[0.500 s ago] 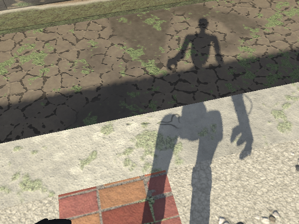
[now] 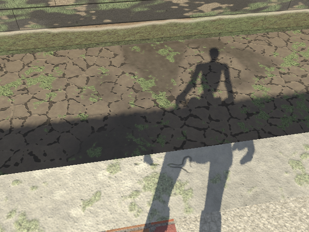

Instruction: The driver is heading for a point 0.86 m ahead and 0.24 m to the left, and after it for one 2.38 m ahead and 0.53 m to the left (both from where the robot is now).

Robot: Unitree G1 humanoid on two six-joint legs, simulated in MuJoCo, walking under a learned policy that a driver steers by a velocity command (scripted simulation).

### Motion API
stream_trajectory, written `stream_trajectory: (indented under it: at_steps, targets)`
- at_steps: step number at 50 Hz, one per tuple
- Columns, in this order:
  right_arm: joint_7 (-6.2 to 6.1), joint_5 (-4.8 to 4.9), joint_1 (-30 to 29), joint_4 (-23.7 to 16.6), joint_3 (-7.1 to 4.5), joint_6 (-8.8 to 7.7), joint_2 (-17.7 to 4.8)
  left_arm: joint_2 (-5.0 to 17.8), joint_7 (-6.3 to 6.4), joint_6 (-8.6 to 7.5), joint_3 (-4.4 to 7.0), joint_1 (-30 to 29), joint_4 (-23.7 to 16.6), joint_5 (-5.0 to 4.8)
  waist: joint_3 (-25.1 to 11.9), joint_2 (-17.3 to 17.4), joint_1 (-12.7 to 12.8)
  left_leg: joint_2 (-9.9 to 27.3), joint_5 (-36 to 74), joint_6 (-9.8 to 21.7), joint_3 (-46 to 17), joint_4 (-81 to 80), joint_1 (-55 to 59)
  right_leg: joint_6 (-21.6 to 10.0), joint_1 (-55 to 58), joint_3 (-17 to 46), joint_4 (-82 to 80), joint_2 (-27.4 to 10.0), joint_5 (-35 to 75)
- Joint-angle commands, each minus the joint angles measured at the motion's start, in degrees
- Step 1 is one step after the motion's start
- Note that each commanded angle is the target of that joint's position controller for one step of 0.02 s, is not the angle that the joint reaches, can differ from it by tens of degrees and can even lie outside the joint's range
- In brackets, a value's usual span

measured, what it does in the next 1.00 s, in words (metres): walks ahead: right foot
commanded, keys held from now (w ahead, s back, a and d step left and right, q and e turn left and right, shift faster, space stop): no key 0.14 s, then w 0.70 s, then w+q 0.08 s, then q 0.08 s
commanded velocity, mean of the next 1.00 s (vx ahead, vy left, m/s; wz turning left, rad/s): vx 0.32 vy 0.00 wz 0.03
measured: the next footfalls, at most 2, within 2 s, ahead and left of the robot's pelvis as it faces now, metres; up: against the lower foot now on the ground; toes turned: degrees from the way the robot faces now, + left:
right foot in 0.86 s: +0.43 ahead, -0.09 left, +0.00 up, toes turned -3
left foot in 1.36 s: +0.49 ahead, +0.15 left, +0.00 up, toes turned +17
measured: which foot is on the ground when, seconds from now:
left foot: down 0.00-0.86, up 0.88-1.00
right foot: down 0.00-0.44, up 0.46-0.84, down 0.86-1.00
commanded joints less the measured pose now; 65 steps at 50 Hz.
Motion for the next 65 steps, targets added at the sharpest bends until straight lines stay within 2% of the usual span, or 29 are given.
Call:
stream_trajectory:
  at_steps: [1, 7, 9, 11, 13, 15, 16, 18, 20, 21, 22, 23, 24, 26, 28, 33, 38, 40, 42, 43, 44, 45, 46, 47, 48, 51, 56, 60, 65]
  targets:
    - [-0.23, 0.26, -0.26, -0.90, -1.25, -0.88, -7.14, 6.41, 0.35, -0.16, 1.41, 0.46, -1.11, -0.37, -3.48, 3.37, 0.07, 2.24, 16.33, 2.52, -2.20, -3.19, 4.32, -0.79, 0.70, 2.68, -2.96, -3.16, 10.36]
    - [-0.43, 0.37, -0.92, 1.19, -1.12, -0.40, -6.93, 6.39, 0.57, 0.43, 1.54, 0.54, 1.19, -0.58, -3.34, 1.12, -0.03, 1.55, 17.58, 2.96, -1.51, -2.92, 5.23, -0.32, 1.91, 2.48, -2.58, -3.32, 12.87]
    - [-0.46, 0.72, 0.28, 2.60, -1.16, -0.03, -6.49, 6.20, 0.66, 0.72, 1.62, 2.03, 2.63, -0.88, -3.52, 0.78, 0.05, -0.20, 4.34, 3.43, 0.14, -2.58, 4.79, -0.78, 1.55, 1.27, -2.51, -2.08, 0.14]
    - [-0.50, 1.16, 0.15, 2.67, -1.42, 0.05, -6.70, 7.34, 0.77, 0.79, 2.06, 1.82, 2.69, -1.41, 0.90, -0.90, 0.06, -1.48, -15.18, 4.78, 0.73, -1.34, -0.46, -2.84, -2.45, 3.24, -3.25, -2.89, -17.68]
    - [-0.41, 1.38, -0.97, 1.95, -1.26, -1.13, -5.91, 8.15, 0.89, -0.25, 2.28, 3.61, 2.81, -1.96, 5.83, -2.48, 0.95, -1.58, -20.47, 5.51, 0.52, 0.74, -7.02, -5.42, -3.50, 8.80, -5.97, -6.45, -26.04]
    - [0.44, 1.39, -2.79, 0.93, -0.86, -2.92, -3.67, 11.08, 0.67, -1.80, 3.20, 8.43, 4.32, -2.48, 7.28, -7.41, 2.27, -2.62, -13.40, 5.03, 3.53, 8.94, -13.54, -10.01, 1.47, 20.39, -11.27, -14.46, -28.45]
    - [0.92, 1.50, -3.64, 0.29, -0.83, -3.68, -3.33, 12.28, 0.58, -2.45, 3.65, 9.30, 4.80, -2.47, 7.63, -9.34, 2.18, -2.10, -10.47, 5.30, 3.86, 11.96, -15.60, -12.34, 3.10, 25.67, -12.82, -18.43, -26.20]
    - [1.78, 1.66, -3.18, 0.20, -0.98, -4.71, -3.52, 11.28, 0.24, -3.43, 3.57, 8.07, 4.34, -2.28, 6.91, -8.39, 0.75, -0.80, -11.06, 6.51, 2.96, 11.50, -14.27, -12.68, 3.30, 25.85, -11.32, -19.99, -15.63]
    - [2.12, 2.08, 5.28, 3.84, -1.53, -4.87, -3.77, 10.46, -0.29, -3.25, 3.46, 3.32, 2.79, -2.94, 4.41, -6.13, -3.91, -1.99, -6.21, 7.67, 4.16, 1.31, 1.33, -8.55, -4.13, 16.37, -6.54, -15.20, -7.39]
    - [1.83, 2.06, 11.70, 6.19, -2.55, -4.66, -6.21, 9.51, -0.49, -3.22, 3.20, -0.46, 1.01, -2.76, 2.98, -1.99, -6.72, 0.31, -3.25, 8.71, -1.08, -3.27, 12.11, -5.17, -11.74, 9.40, 1.81, -10.37, 0.23]
    - [1.79, 2.39, 19.09, 8.30, -4.55, -4.61, -13.11, 5.84, -0.49, -3.89, 2.31, -2.48, -1.55, -2.02, 0.37, 14.01, -8.22, 10.51, -3.11, 13.98, -19.65, -11.12, 22.30, 0.20, -22.70, -1.94, 21.77, -0.92, -0.56]
    - [2.52, 1.57, 22.51, 8.59, -4.02, -5.15, -12.59, 5.80, -0.15, -4.65, 2.36, -3.09, -2.31, -2.08, -1.34, 17.09, -9.21, 18.74, 0.85, 19.09, -35.62, -15.81, 27.77, 1.02, -32.29, 2.19, 35.71, 1.46, -16.89]
    - [2.61, 0.83, 18.64, 7.65, -2.44, -5.89, -8.13, 7.11, -0.43, -5.22, 2.91, -1.35, -1.62, -3.02, 0.68, 9.40, -5.99, 18.97, 4.05, 18.32, -31.64, -13.45, 27.26, -0.37, -36.63, 6.51, 43.32, -2.06, -16.89]
    - [2.92, 0.92, 14.01, 5.80, -1.35, -6.45, -5.38, 6.36, -0.99, -5.66, 3.05, 0.05, -0.38, -3.59, 2.62, 5.66, -3.39, 15.24, 10.07, 14.88, -20.12, -13.68, 24.49, -2.30, -38.40, 5.93, 43.77, -5.84, -8.45]
    - [2.82, 0.65, 12.82, 5.36, -0.17, -6.03, -3.05, 6.07, -1.32, -5.07, 3.65, -0.76, -0.29, -2.79, 2.99, 5.67, -2.31, 11.96, 16.73, 12.19, -11.92, -15.38, 20.15, -2.05, -34.21, 4.67, 37.60, -7.93, -2.17]
    - [0.63, 0.17, 14.19, 5.02, -0.67, -5.11, -6.87, 1.31, -1.64, -3.97, 2.25, -9.85, -3.90, -2.16, 5.89, 5.24, -3.16, 8.70, 20.46, 12.13, -4.04, -19.23, 11.67, 0.81, -27.43, 0.75, 16.51, -5.45, 9.22]
    - [0.26, 1.34, 17.89, 6.86, -1.77, -4.89, -7.53, 2.74, -2.20, -3.66, 1.88, -13.35, -5.65, -2.30, 7.20, 6.07, -3.16, 10.93, 26.24, 12.17, -1.57, -17.66, 11.84, -1.46, -20.55, -0.05, 8.42, -3.27, 13.35]
    - [0.09, 1.35, 16.61, 6.90, -2.08, -4.37, -7.73, 5.15, -2.09, -3.69, 2.99, -9.13, -4.79, -2.34, 4.11, 6.64, 0.45, 11.91, 40.29, 10.76, -0.61, -12.00, 14.66, -3.61, -14.22, -0.62, 7.69, -1.30, 11.56]
    - [-0.40, 1.59, 14.01, 5.92, -2.27, -2.92, -8.33, 8.00, -1.70, -3.36, 5.09, 4.90, -0.42, -1.81, -4.06, 5.63, 7.68, 8.92, 49.88, 8.55, 2.10, 4.64, 12.28, -6.06, 3.80, -2.71, 6.56, 1.48, 12.38]
    - [-0.27, 1.23, 14.57, 5.15, -1.58, -2.69, -6.62, 11.41, -1.21, -3.10, 6.24, 13.51, 1.60, -1.15, -9.76, 0.83, 10.24, 5.19, 33.97, 6.60, 2.72, 21.37, 1.20, -8.92, 18.70, 7.83, 5.77, -7.56, 14.09]
    - [0.20, 0.84, 23.91, 5.65, 0.66, -3.53, 2.52, 13.69, -1.24, -2.74, 5.83, 15.76, 1.64, -0.84, -19.81, -11.93, 4.86, -5.68, -16.00, 3.10, 0.57, 44.85, -13.91, -18.77, 32.25, 34.66, -0.82, -23.73, 9.21]
    - [0.50, 2.55, 21.22, 5.51, -0.59, -4.41, -1.32, 10.35, -1.97, -2.94, 4.85, 14.93, 1.96, -1.47, -19.87, -8.47, 6.83, -5.66, -21.53, 3.98, -8.27, 53.79, -17.90, -19.23, 27.17, 43.16, -8.62, -25.12, -2.25]
    - [0.15, 4.00, 15.88, 2.84, -1.80, -4.70, -4.55, 7.93, -2.00, -3.43, 4.09, 8.69, 0.78, -1.52, -8.73, -6.59, 5.03, -2.30, -18.54, 4.71, -6.47, 54.31, -22.35, -16.00, 17.48, 34.82, -11.16, -23.70, -7.19]
    - [-0.77, 3.92, 12.35, 1.80, -2.25, -4.14, -4.64, 5.48, -2.18, -3.80, 3.50, 3.22, 0.10, -1.15, -1.89, -3.25, 3.25, 0.36, -14.40, 4.79, -4.38, 52.29, -21.89, -13.32, 8.25, 25.95, -11.90, -21.18, -2.06]
    - [-1.70, 3.06, 12.30, 2.05, -2.89, -3.46, -4.35, 3.54, -2.39, -4.33, 2.91, 0.26, -0.16, -0.33, 0.24, -2.10, 1.60, 1.65, -11.25, 4.68, -4.33, 49.08, -18.14, -11.06, 1.11, 18.68, -12.55, -18.39, 5.81]
    - [-2.63, 2.92, 18.70, 4.02, -3.79, -0.30, -1.48, 1.11, -2.01, -4.87, 2.28, 1.05, 1.14, 1.29, -0.17, -4.68, -1.89, 2.31, -10.24, 4.15, -4.22, 44.81, -9.79, -10.31, -5.62, 6.70, -11.21, -15.21, 26.75]
    - [-2.44, 1.47, 9.04, -3.38, -3.93, 2.38, -1.80, 6.13, 0.80, -3.50, 3.51, 0.35, 0.00, 1.37, 0.01, -3.40, -2.18, 2.91, -1.98, 1.98, -2.97, 32.58, -16.69, -11.41, -2.66, 1.28, -8.94, -16.78, 33.17]
    - [-0.66, 1.34, 2.74, -7.80, -2.89, 2.74, -1.87, 8.46, 2.87, -1.24, 4.53, 0.14, -1.40, 0.33, -0.93, -4.69, -0.40, 3.12, 2.22, 1.42, 1.29, 22.22, -14.35, -11.07, -0.98, -2.15, -6.46, -17.10, 29.53]
    - [0.24, 1.32, -0.04, -11.82, -3.12, 4.12, -3.38, 9.70, 2.98, 0.88, 5.47, 0.23, -2.94, -2.09, -0.47, -4.58, 0.44, 1.46, -4.22, 3.03, 5.03, 15.04, -11.52, -8.98, 2.08, -1.62, 0.10, -20.55, 25.72]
